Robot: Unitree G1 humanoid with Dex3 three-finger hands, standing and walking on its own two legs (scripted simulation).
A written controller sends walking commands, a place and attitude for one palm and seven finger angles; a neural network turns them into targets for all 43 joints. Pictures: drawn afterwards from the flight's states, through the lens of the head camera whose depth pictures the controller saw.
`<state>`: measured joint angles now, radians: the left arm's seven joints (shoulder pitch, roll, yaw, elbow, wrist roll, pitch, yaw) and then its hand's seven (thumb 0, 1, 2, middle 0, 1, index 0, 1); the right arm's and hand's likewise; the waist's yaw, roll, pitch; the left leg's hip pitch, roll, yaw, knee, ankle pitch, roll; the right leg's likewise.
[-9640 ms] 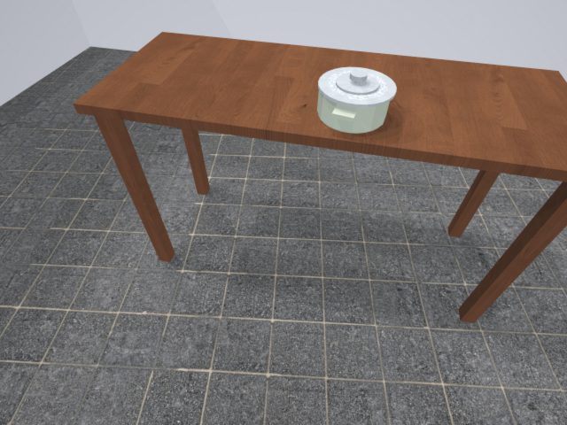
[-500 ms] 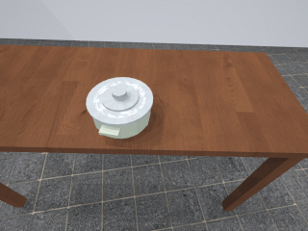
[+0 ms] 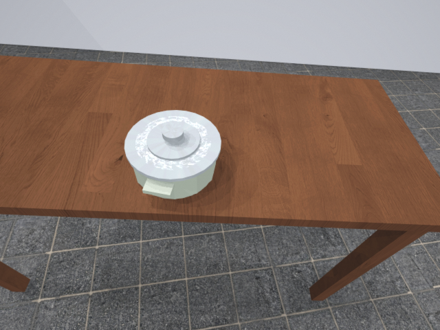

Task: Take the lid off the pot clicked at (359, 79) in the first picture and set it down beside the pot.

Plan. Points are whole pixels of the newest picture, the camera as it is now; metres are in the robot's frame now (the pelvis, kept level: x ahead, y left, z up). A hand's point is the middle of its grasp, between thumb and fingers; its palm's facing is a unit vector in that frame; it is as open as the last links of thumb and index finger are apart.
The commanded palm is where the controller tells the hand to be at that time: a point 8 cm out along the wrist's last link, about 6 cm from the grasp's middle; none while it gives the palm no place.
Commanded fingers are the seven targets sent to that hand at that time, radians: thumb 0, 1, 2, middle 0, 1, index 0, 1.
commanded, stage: look again from close up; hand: left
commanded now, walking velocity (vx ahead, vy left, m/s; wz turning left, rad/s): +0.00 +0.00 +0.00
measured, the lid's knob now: (172, 132) +0.44 +0.13 +0.11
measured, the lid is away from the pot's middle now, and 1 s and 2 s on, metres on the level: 0.00 0.00 0.00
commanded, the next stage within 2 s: lift the closed hand beside the body in 0.50 s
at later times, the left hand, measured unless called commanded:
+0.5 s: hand out of the picture -0.02 +0.17 -0.18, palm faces +0.02 -0.98 -0.17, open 7.4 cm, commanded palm none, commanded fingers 0.00 0.90 0.90 -0.20 -0.30 -0.20 -0.30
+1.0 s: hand out of the picture +0.09 +0.19 -0.02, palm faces +0.23 -0.94 -0.26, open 4.5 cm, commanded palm +0.05 +0.24 +0.02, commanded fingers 0.00 0.90 0.90 -1.12 -1.31 -1.12 -1.31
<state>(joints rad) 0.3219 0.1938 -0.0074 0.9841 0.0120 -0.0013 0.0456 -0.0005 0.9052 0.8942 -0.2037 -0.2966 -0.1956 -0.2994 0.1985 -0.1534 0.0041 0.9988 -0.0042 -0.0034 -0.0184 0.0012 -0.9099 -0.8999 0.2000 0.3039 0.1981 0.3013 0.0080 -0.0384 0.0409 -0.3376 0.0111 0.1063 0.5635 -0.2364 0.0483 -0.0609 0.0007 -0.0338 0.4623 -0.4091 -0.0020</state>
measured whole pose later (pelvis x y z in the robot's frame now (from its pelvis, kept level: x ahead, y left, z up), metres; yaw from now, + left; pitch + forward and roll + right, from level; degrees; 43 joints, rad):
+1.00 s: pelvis -0.04 -0.01 +0.01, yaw +2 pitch -2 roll -1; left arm 0.56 0.21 0.05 0.06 -0.03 -0.04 0.06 0.01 0.91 0.89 -0.72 -0.86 -0.71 -0.86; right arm 0.14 -0.23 0.00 0.54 0.02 -0.09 -0.04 0.01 -0.91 -0.90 0.20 0.30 0.20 0.30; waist 0.03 0.03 -0.02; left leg -0.30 0.01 0.07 0.45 -0.11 0.03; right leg -0.05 0.02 -0.06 0.43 -0.34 -0.02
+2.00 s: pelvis -0.03 -0.01 +0.01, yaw +1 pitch -4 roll +0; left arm 0.66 0.32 0.22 -0.44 -0.06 -0.10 0.08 0.01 0.89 0.89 -1.30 -1.50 -1.30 -1.50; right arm 0.16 -0.21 0.01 0.56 0.02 -0.09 -0.06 0.01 -0.91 -0.90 0.20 0.30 0.20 0.30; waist 0.07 0.05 0.02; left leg -0.23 0.01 0.08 0.42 -0.13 0.03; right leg 0.04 0.02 -0.05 0.37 -0.33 -0.02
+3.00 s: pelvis -0.08 +0.01 +0.00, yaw +4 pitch -4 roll -2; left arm -0.05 0.68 0.02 -0.17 0.73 0.05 -0.31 0.00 -0.08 1.39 -0.96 -0.38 -0.95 -0.38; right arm 0.09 -0.27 0.02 0.58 0.05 0.08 0.01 0.01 -0.91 -0.90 0.20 0.30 0.20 0.30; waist 0.07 0.15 0.05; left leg -0.33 -0.01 0.04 0.44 -0.04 0.07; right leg -0.09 0.00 -0.09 0.48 -0.31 0.00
